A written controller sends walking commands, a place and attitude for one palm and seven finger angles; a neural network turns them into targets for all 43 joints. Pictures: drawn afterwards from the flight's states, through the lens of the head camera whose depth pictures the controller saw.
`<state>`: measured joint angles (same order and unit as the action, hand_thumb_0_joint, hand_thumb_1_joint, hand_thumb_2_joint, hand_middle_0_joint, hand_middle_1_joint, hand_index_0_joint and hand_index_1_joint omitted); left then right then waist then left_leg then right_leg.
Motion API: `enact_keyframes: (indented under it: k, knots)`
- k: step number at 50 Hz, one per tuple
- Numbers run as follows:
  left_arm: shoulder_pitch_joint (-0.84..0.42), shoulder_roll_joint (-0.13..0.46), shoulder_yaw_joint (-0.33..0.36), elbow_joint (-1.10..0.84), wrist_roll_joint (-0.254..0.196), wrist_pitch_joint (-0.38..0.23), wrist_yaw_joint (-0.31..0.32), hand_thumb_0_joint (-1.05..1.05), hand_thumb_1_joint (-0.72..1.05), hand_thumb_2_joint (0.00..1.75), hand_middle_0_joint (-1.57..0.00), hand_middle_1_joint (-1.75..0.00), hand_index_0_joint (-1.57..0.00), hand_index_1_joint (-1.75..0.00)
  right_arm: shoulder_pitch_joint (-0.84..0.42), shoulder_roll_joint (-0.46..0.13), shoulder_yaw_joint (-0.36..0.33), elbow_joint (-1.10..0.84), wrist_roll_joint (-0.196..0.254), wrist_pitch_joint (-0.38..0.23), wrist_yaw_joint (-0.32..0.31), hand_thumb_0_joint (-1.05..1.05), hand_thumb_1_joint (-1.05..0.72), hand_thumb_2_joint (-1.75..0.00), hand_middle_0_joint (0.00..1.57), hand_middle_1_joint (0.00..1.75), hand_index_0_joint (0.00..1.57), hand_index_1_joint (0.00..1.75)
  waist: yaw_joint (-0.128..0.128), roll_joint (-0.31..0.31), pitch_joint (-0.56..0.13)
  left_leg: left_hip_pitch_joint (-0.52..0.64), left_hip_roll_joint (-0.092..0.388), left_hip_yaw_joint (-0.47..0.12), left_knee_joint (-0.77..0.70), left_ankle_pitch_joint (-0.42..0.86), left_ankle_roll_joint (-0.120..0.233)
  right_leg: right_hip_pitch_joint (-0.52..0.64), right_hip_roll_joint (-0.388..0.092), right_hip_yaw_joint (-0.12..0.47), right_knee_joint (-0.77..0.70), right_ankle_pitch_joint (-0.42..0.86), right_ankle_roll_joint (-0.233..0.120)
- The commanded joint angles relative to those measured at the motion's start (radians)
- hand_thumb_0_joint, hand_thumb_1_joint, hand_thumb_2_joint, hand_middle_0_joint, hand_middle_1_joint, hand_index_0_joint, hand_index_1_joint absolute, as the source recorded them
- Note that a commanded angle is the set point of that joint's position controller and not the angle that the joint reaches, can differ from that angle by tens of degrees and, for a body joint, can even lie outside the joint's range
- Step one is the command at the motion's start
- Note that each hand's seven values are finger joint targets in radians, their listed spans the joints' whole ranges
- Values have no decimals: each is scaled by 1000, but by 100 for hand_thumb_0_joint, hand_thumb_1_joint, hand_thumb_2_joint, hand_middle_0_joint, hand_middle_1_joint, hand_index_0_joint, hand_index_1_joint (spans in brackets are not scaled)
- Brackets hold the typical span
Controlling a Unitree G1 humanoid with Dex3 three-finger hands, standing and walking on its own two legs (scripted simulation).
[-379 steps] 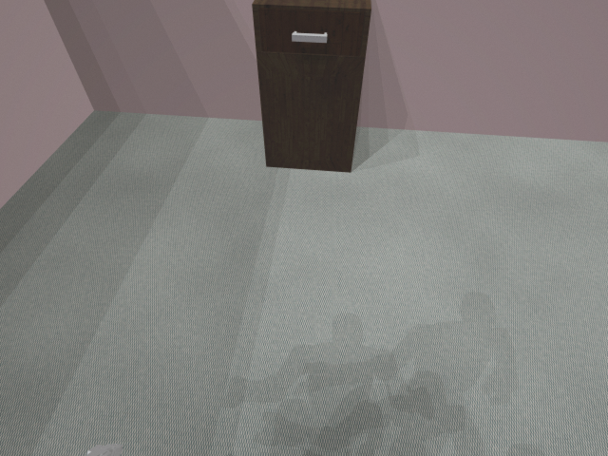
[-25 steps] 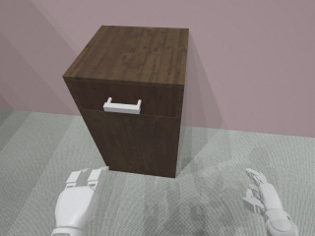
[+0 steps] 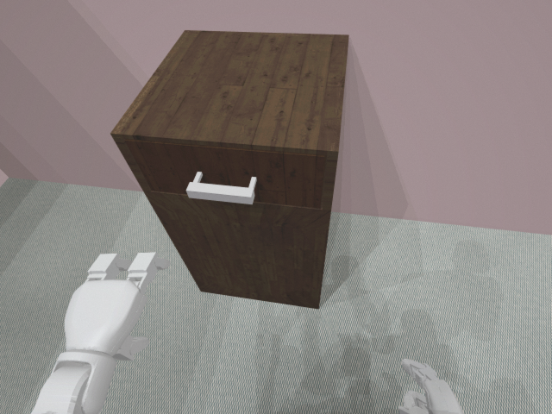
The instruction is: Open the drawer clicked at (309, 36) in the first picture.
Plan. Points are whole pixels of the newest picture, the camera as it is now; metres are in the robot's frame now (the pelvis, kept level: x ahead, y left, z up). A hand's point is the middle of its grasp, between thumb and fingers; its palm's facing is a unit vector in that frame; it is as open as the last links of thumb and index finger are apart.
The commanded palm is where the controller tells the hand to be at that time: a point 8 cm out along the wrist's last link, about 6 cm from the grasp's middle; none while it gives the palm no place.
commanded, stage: raise the hand with hooked fingers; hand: left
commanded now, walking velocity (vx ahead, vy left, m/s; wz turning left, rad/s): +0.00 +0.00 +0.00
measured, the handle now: (223, 185) +0.54 +0.18 -0.05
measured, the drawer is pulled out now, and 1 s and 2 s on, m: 0.00 0.00 0.00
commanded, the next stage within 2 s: move the hooked fingers above the handle in 0.96 s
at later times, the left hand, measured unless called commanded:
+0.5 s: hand (116, 250) +0.30 +0.25 +0.09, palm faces +0.05 -0.06 -1.00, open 13.7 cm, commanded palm +0.27 +0.25 +0.15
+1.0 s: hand (115, 251) +0.29 +0.24 +0.10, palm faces +0.05 -0.06 -1.00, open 13.8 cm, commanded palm +0.26 +0.25 +0.15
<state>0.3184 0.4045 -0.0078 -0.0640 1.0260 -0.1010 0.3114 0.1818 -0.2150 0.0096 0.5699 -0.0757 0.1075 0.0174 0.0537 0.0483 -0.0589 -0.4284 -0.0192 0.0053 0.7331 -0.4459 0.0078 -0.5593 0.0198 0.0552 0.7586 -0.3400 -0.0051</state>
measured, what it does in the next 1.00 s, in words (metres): stands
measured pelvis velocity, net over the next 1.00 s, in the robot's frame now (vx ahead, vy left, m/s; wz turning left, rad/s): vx -0.01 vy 0.00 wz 0.02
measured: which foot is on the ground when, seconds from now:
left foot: down 0.00-1.00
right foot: down 0.00-1.00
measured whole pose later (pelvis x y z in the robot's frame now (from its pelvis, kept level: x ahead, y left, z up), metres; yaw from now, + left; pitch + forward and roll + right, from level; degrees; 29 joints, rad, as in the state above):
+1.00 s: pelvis -0.01 +0.00 +0.02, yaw +1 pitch +3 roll +1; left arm -0.07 0.49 -0.01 0.10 0.95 -0.14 0.12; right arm 0.18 -0.26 -0.04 0.62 -0.02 0.14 0.00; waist 0.07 0.06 -0.01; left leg -0.25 -0.03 -0.01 0.51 -0.32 0.01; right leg -0.37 0.00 0.04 0.54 -0.23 0.00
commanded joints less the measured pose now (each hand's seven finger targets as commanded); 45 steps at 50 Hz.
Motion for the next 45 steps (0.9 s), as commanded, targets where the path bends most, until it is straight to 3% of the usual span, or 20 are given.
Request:
enact_keyframes:
  k: [1,4,6,9,12,16,20,28,32,34,39,45]
  knots:
    - [-144,177,151,-197,-24,-13,63,0,-22,42,-28,-102,-28,-102,-143,-123,-70,-164,6,-56,-18,0,-90,-90,20,30,20,30,13,-52,-262,35,-15,-21,-92,419,17,256,-7,15,-93,356,-52]
    - [-196,170,122,-173,-34,1,49,0,-29,39,-29,-107,-29,-107,-136,-131,-80,-150,17,-53,-21,0,-90,-90,20,30,20,30,5,-43,-251,57,-11,-18,-105,432,15,251,-11,-5,-103,344,-50]
    - [-225,188,126,-200,-39,11,33,0,-34,37,-29,-110,-29,-110,-145,-138,-83,-150,19,-52,-21,0,-90,-90,20,30,20,30,13,-20,-279,85,-9,-22,-113,488,15,272,-10,-4,-105,364,-51]
    - [-261,187,102,-177,-42,35,0,0,-41,34,-29,-114,-29,-114,-143,-136,-82,-142,29,-44,-22,0,-90,-90,20,30,20,30,14,-14,-246,112,0,-20,-138,514,9,276,-12,-23,-123,353,-48]
    - [-324,211,107,-141,-41,60,-37,0,-48,31,-30,-118,-30,-118,-147,-137,-76,-137,39,-33,-26,0,-90,-90,20,30,20,30,18,-35,-211,116,1,-13,-172,501,8,304,-10,-20,-149,352,-47]
    - [-438,251,118,-151,-37,67,-83,0,-50,30,-30,-120,-30,-120,-152,-134,-68,-136,44,-21,-29,0,-90,-90,20,30,20,30,26,9,-228,164,4,-13,-202,559,2,343,-7,-26,-173,371,-51]
    - [-516,236,84,-80,-55,75,-139,0,-50,30,-30,-120,-30,-120,-145,-128,-59,-130,53,-11,-33,0,-90,-90,20,30,20,30,15,-36,-177,167,1,1,-234,515,4,359,-7,-41,-212,361,-45]
    - [-710,296,94,-53,-76,25,-226,0,-50,30,-30,-120,-30,-120,-131,-129,-52,-115,52,-4,-42,0,-90,-90,20,30,20,30,13,-8,-216,208,-8,3,-267,516,7,421,-10,-45,-253,377,-44]
    - [-608,272,102,9,-98,1,-254,0,-50,30,-30,-120,-30,-120,-116,-135,-56,-117,55,0,-30,0,-90,-90,20,30,20,30,30,-57,-190,175,-6,6,-283,530,4,437,-10,-50,-259,389,-43]
    - [-603,275,109,-15,-106,-17,-258,0,-50,30,-30,-120,-30,-120,-116,-140,-62,-122,54,1,-27,0,-90,-90,20,30,20,30,32,-67,-188,168,-7,11,-285,526,5,440,-12,-47,-263,400,-41]
    - [-634,304,145,-69,-94,-66,-210,0,-50,30,-30,-120,-30,-120,-107,-141,-72,-116,51,-5,-22,0,-90,-90,20,30,20,30,35,-17,-223,179,-10,4,-284,522,2,432,-13,-39,-260,378,-45]
    - [-652,300,147,-47,-84,-63,-145,0,-50,30,-30,-120,-30,-120,-105,-141,-83,-103,60,-10,-25,0,-90,-90,20,30,20,30,27,-11,-221,167,-12,7,-289,450,5,404,-13,-42,-264,313,-44]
